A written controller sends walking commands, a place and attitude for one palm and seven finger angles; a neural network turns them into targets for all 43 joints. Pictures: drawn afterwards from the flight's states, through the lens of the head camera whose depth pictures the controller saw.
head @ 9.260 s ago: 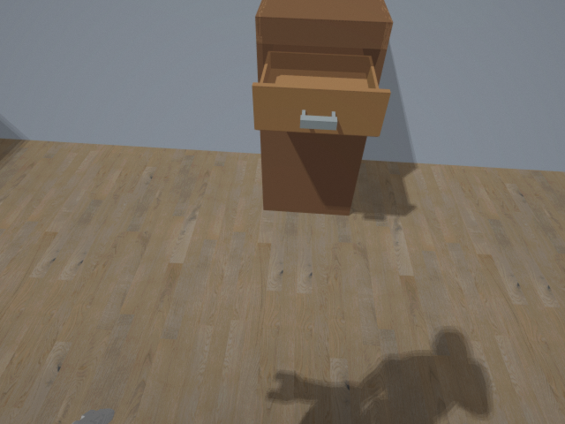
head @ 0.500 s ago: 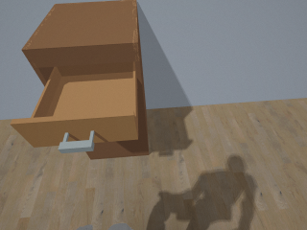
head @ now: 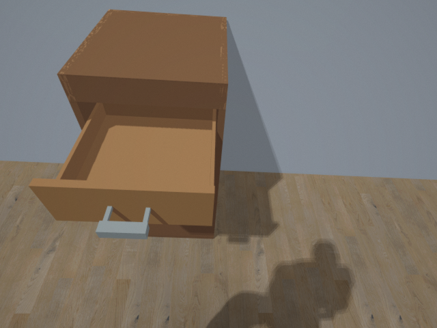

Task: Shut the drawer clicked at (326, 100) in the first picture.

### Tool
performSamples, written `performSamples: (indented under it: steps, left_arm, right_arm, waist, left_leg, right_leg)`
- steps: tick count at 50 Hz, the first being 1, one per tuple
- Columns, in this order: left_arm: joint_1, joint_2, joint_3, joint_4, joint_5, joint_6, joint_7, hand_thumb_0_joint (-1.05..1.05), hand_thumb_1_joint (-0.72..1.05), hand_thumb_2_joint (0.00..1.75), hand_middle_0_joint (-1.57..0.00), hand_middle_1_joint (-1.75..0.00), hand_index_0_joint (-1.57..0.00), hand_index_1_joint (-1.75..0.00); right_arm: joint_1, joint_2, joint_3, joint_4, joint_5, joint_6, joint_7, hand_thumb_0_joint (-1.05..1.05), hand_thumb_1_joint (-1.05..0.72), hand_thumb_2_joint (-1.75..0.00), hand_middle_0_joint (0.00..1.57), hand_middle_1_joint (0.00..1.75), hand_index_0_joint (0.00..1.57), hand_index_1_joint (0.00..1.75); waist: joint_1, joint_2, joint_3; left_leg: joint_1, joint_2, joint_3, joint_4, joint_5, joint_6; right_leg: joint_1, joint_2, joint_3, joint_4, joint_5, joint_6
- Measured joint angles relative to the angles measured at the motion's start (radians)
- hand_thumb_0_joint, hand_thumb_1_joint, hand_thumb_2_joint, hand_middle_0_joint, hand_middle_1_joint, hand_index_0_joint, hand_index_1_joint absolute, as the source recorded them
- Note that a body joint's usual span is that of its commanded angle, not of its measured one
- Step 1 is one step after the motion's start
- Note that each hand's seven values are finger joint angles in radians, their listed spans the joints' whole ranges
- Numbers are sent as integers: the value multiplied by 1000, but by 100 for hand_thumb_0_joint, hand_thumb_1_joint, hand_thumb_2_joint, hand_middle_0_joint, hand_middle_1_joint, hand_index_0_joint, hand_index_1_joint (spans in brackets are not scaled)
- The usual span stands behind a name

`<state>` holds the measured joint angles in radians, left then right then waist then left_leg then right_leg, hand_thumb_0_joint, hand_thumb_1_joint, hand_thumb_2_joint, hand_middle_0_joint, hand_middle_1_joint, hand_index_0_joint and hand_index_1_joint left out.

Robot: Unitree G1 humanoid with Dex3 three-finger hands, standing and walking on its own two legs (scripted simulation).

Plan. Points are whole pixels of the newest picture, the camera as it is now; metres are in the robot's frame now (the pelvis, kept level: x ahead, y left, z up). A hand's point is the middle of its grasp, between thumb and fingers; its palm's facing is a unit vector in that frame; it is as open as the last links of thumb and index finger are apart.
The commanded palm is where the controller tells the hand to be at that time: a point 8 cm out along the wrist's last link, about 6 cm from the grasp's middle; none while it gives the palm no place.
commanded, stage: come to a stop and stand still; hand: left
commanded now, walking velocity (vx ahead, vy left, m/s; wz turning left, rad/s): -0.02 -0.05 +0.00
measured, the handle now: (126, 220) +0.32 +0.24 -0.05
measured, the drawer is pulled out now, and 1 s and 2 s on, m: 0.28 0.28 0.28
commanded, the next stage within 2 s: look again from close up in 1.16 s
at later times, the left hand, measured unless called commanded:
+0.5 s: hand out of the picture +0.01 +0.16 -0.18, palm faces +0.00 -0.98 -0.21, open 7.3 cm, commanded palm none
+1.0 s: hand out of the picture -0.02 +0.17 -0.18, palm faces +0.06 -0.99 -0.12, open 7.4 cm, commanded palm none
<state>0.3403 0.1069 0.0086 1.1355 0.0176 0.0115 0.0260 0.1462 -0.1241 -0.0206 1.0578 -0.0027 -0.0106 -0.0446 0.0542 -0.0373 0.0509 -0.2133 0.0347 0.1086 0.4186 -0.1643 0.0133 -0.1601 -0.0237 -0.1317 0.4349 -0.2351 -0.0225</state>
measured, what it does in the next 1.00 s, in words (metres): stands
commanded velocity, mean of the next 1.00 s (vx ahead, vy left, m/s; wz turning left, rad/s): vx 0.00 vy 0.00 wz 0.00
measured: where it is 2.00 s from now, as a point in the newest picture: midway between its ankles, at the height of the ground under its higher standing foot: outside the picture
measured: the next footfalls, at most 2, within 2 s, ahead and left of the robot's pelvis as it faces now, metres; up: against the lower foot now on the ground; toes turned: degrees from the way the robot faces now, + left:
none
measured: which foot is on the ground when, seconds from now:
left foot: down 0.00-1.00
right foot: down 0.00-1.00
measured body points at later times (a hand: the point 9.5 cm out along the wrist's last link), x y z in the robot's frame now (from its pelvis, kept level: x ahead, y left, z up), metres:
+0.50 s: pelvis -0.01 -0.01 -0.01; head -0.02 -0.01 +0.44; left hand +0.01 +0.21 -0.16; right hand -0.04 -0.22 -0.17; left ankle +0.04 +0.11 -0.74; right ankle +0.00 -0.10 -0.74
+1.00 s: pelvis +0.01 +0.02 +0.00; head +0.00 +0.03 +0.45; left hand -0.02 +0.22 -0.17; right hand +0.01 -0.20 -0.16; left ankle +0.04 +0.11 -0.74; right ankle +0.00 -0.10 -0.74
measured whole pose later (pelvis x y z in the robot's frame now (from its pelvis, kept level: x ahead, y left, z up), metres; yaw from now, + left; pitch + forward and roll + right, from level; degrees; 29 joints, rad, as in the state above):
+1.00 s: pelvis +0.01 +0.02 +0.00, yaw +1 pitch -2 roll +0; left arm 0.36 0.11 0.00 1.09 0.02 -0.01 0.04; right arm 0.29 -0.14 0.01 1.11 -0.02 -0.01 -0.02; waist 0.01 -0.03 0.02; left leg -0.24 0.00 0.09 0.48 -0.21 0.04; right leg -0.18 -0.05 -0.13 0.47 -0.26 0.00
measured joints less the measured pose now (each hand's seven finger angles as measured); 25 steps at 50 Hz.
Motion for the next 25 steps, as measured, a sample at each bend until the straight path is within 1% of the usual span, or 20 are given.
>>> performSamples:
  steps: [4,10,16,18,21,23,25]
  left_arm:
    - [-12,14,9,-24,4,3,0,0,91,90,-20,-30,-20,-30]
    - [-22,43,15,-31,4,-7,5,0,91,90,-20,-30,-20,-29]
    - [-37,54,7,-22,-3,-17,8,0,91,90,-19,-30,-20,-29]
    - [-39,47,-6,-35,5,-26,20,0,91,90,-19,-30,-20,-29]
    - [-37,33,-16,-54,3,-36,21,0,91,90,-20,-30,-20,-29]
    - [-39,30,-16,-62,2,-29,20,0,91,90,-20,-30,-20,-29]
    - [-40,35,-10,-69,3,-18,22,1,92,90,-20,-30,-20,-30]
  right_arm:
    - [4,-13,-12,-5,-2,6,1,-2,-95,-90,20,30,20,30]
    - [49,-38,-16,25,-7,15,10,-1,-94,-90,20,30,20,30]
    - [114,-30,3,71,-10,19,20,-1,-93,-90,20,30,20,30]
    - [132,-32,12,61,-10,27,32,0,-92,-90,20,30,20,30]
    - [157,-34,15,35,-16,22,38,0,-92,-90,20,30,20,30]
    - [179,-28,17,28,-18,22,40,0,-91,-90,20,30,20,30]
    - [202,-19,19,26,-21,26,41,0,-91,-90,20,30,20,30]
  waist:
    - [-12,14,12]
    - [-31,37,-5]
    - [-49,43,-25]
    - [-54,57,-23]
    - [-77,72,-13]
    - [-89,68,-19]
    - [-94,59,-30]
  left_leg:
    - [-20,-2,5,-3,11,3]
    - [-22,3,4,-10,18,-5]
    - [8,9,3,-36,29,-16]
    - [-23,22,-6,18,-9,-26]
    - [-48,25,-28,72,-14,-19]
    - [-58,22,-34,99,-31,-15]
    - [-67,18,-38,120,-48,-12]
  right_leg:
    - [-29,-3,4,13,5,-1]
    - [-32,3,4,7,10,-8]
    - [-7,11,3,-11,13,-18]
    - [-14,23,-1,-8,15,-20]
    - [-28,32,-5,28,0,-26]
    - [-34,27,-10,54,-17,-26]
    - [-42,21,-13,76,-33,-24]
